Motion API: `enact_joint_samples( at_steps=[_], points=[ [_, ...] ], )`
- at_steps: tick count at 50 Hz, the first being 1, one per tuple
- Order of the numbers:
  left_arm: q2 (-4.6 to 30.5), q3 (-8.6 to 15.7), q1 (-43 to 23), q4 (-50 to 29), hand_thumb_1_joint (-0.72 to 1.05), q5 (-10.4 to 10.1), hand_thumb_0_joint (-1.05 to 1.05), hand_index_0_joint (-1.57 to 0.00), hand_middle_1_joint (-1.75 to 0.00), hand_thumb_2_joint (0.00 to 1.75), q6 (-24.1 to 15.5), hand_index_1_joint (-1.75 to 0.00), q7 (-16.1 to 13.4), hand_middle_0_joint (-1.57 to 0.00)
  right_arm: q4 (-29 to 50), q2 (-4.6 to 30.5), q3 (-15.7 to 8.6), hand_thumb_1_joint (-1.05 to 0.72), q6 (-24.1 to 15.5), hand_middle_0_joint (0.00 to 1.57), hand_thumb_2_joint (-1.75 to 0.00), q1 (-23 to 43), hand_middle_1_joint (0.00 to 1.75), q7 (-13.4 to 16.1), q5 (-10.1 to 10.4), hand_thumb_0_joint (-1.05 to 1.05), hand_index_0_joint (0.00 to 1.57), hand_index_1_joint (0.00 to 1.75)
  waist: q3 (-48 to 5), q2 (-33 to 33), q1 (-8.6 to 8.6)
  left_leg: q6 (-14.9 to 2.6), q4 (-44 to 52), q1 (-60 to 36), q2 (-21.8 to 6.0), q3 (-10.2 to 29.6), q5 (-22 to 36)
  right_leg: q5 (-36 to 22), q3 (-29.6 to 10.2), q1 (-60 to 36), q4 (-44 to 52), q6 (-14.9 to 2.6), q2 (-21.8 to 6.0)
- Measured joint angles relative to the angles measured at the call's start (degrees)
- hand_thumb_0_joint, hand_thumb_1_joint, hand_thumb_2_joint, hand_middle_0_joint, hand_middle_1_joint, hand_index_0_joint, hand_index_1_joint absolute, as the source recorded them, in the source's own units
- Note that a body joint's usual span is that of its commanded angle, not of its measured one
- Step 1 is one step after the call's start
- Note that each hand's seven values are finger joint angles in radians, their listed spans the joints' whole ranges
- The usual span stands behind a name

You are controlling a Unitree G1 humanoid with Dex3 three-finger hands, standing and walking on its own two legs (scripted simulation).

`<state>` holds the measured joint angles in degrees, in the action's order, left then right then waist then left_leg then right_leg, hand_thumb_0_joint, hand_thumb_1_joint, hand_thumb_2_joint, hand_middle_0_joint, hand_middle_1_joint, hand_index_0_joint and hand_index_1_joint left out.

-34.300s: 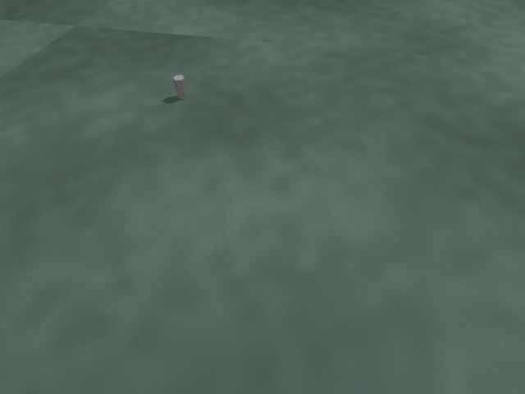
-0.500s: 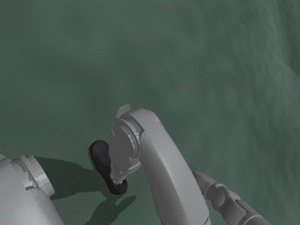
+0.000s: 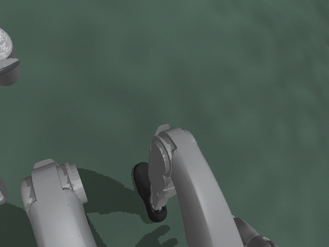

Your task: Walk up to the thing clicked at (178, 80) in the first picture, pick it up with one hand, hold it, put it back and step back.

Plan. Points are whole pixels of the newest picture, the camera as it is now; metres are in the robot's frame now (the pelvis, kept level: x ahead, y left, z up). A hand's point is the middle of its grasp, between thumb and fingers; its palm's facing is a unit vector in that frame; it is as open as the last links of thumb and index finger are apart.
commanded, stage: lift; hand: left
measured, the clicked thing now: out of the picture +0.55 +0.24 -0.14
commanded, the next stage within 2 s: hold in 0.60 s
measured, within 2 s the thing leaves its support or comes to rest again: neither
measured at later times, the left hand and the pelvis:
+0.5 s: hand out of the picture +0.46 +0.26 +0.12, palm faces +0.11 -0.99 -0.09, open 7.0 cm; pelvis +0.02 +0.00 +0.11, yaw +8 degrees
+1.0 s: hand out of the picture +0.40 +0.25 +0.30, palm faces +0.17 -0.98 -0.06, open 6.8 cm; pelvis +0.04 -0.01 +0.27, yaw +11 degrees
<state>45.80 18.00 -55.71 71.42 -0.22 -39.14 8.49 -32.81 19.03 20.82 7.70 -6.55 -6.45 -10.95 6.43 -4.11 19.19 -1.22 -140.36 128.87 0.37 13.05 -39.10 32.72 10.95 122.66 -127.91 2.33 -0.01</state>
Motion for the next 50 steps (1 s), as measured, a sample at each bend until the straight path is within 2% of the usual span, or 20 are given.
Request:
enact_joint_samples(
  at_steps=[6, 12, 23, 29, 37, 45, 50],
  points=[
    [-5.9, -0.1, 5.6, -8.7, -0.37, -0.9, -0.03, -1.20, -1.05, 0.89, 4.3, -1.30, 1.6, -0.64, 0.5, -0.5, -4.3, -0.92, 0.3, 0.20, -0.89, -1.3, 0.30, 0.4, 2.9, 0.00, 0.20, 0.30, -4.3, 1.4, -2.63, 0.07, 1.8, -0.2, -0.2, -2.0, -0.1, 0.5, -1.6, 0.9, 0.2, -0.44, -0.3],
    [-11.1, -2.4, 10.3, -17.1, -0.41, -2.3, -0.03, -1.25, -1.08, 0.92, 9.5, -1.37, 1.8, -0.66, 0.2, -1.7, -8.6, -0.93, -0.2, 0.20, -0.89, -1.7, 0.30, 1.9, 5.9, 0.01, 0.20, 0.30, -10.2, 2.9, -5.68, 0.29, 6.1, -2.3, 0.0, -4.5, -0.6, 2.0, -3.7, -0.1, 2.3, -0.96, -1.1],
    [-18.3, -3.7, 17.1, -29.8, -0.41, -6.9, -0.03, -1.30, -1.08, 0.94, 19.3, -1.44, 2.6, -0.65, 1.1, -2.9, -15.8, -0.94, -1.9, 0.20, -0.90, -1.5, 0.30, 5.1, 11.2, 0.01, 0.20, 0.30, -16.6, 5.9, -11.22, 0.06, 18.6, -13.5, -0.2, -8.5, -1.4, 3.9, -7.0, -9.3, 11.9, -1.07, -1.5],
    [-22.6, -3.5, 24.1, -37.4, -0.43, -8.7, -0.02, -1.35, -1.09, 0.97, 23.3, -1.50, 2.8, -0.65, 1.6, -3.3, -17.8, -0.95, -3.2, 0.20, -0.90, -1.6, 0.30, 6.6, 13.1, 0.01, 0.20, 0.30, -17.4, 6.4, -13.19, 0.18, 26.7, -22.5, -0.6, -9.4, -0.7, 3.4, -7.8, -17.5, 19.1, -1.18, -1.3],
    [-25.9, -4.4, 32.6, -44.9, -0.48, -9.8, -0.01, -1.43, -1.10, 1.02, 24.2, -1.59, 1.6, -0.67, 0.9, -4.2, -19.4, -0.95, -5.9, 0.20, -0.90, -1.9, 0.30, 8.4, 13.9, 0.01, 0.20, 0.30, -17.3, 6.0, -14.56, 0.58, 37.6, -34.6, -0.9, -10.0, 1.3, 1.5, -8.1, -29.2, 29.3, -1.56, -1.0],
    [-27.1, -5.8, 36.2, -45.1, -0.48, -9.8, 0.00, -1.40, -1.10, 1.02, 24.3, -1.56, 0.4, -0.67, -0.5, -4.5, -19.9, -0.94, -8.3, 0.20, -0.90, -3.0, 0.30, 9.3, 14.0, 0.01, 0.20, 0.30, -17.3, 5.8, -15.34, 0.78, 47.6, -46.5, -1.1, -10.3, 3.4, -0.4, -8.2, -40.9, 39.1, -1.68, -0.8],
    [-27.6, -6.8, 36.7, -43.5, -0.48, -9.8, 0.00, -1.38, -1.10, 1.02, 23.4, -1.53, 1.1, -0.67, -1.3, -4.6, -20.2, -0.93, -9.7, 0.20, -0.90, -4.0, 0.30, 9.3, 13.9, 0.01, 0.20, 0.30, -17.0, 5.6, -15.54, 0.85, 52.8, -52.8, -1.2, -10.5, 4.5, -1.5, -8.2, -47.2, 44.2, -1.70, -0.7]
  ],
)
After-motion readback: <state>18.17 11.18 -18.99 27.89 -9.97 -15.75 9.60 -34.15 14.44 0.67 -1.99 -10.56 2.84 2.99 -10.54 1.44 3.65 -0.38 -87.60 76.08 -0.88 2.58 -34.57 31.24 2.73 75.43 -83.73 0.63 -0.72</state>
